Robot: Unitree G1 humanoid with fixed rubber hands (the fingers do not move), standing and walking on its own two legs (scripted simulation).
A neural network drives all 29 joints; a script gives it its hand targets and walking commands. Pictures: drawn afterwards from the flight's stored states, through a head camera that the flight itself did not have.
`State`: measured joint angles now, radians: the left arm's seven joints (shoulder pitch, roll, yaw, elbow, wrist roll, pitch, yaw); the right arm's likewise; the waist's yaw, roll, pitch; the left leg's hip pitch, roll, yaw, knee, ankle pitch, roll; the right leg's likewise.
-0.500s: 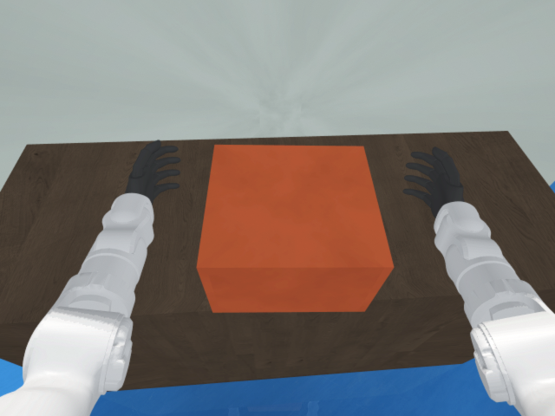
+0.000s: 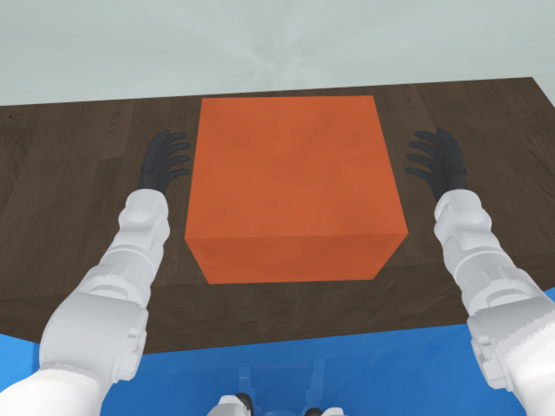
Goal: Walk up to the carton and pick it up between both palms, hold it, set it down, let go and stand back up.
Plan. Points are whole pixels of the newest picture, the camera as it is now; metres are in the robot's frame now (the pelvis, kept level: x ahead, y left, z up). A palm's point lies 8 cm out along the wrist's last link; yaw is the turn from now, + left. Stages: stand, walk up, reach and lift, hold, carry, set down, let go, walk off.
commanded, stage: reach and lift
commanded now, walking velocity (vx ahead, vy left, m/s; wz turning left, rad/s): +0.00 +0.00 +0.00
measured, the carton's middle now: (289, 191) +0.45 +0.01 +0.01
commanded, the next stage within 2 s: none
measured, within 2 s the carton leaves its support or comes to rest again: neither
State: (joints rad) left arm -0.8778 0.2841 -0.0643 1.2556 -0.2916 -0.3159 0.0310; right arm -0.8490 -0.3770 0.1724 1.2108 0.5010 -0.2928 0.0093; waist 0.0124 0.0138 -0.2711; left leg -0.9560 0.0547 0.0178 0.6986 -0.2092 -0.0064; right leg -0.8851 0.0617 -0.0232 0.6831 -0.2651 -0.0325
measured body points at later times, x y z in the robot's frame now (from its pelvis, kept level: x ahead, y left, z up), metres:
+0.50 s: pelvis +0.00 +0.00 +0.00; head +0.10 +0.01 +0.44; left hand +0.45 +0.19 +0.05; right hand +0.46 -0.18 +0.05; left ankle +0.05 +0.12 -0.70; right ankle +0.01 -0.10 -0.70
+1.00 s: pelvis +0.01 +0.00 +0.00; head +0.10 +0.01 +0.44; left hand +0.45 +0.19 +0.04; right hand +0.46 -0.18 +0.05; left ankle +0.05 +0.12 -0.70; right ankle +0.01 -0.10 -0.70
